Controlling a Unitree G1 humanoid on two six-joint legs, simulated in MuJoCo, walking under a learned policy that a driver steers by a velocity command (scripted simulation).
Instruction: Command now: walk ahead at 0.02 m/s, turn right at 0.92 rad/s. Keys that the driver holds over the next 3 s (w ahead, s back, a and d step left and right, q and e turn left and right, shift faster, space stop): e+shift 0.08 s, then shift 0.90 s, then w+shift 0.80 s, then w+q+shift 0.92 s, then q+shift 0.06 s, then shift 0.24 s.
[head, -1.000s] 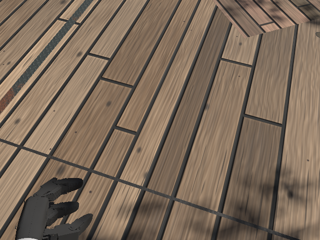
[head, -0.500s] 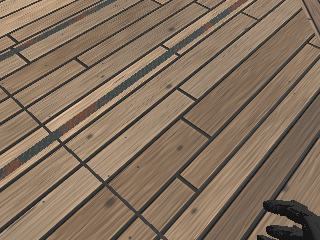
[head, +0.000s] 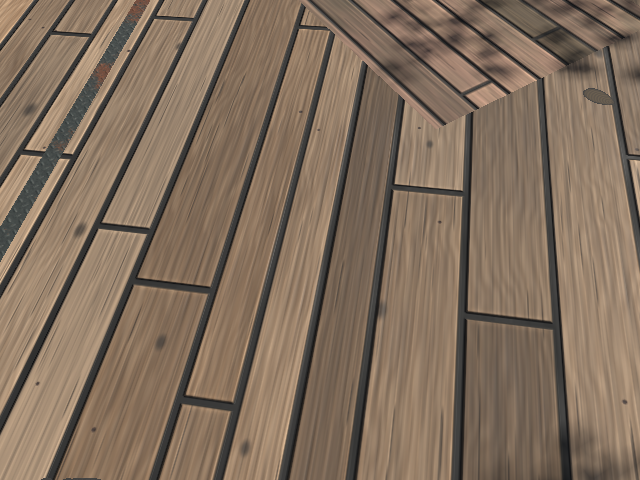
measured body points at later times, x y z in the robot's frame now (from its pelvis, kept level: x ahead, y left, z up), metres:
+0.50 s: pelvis +0.03 +0.03 +0.01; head +0.06 +0.04 +0.46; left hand +0.28 +0.24 -0.08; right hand +0.11 -0.26 -0.08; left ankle +0.08 +0.13 -0.72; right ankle -0.02 -0.10 -0.67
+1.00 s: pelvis +0.02 +0.00 +0.01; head +0.03 +0.00 +0.46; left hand +0.20 +0.20 -0.11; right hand +0.07 -0.28 -0.11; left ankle +0.08 +0.13 -0.72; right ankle -0.03 -0.11 -0.72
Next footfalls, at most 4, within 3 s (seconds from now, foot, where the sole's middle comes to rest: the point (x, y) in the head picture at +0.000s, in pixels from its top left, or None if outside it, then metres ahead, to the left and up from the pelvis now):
0.34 left None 0.12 0.12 -0.76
0.64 right None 0.00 -0.12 -0.76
1.70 right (432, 414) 0.55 -0.17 -0.76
2.18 left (387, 234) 1.01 -0.12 -0.76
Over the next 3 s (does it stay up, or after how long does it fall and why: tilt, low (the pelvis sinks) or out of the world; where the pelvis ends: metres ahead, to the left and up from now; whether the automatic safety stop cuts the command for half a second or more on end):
stays up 1.51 -0.04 -0.01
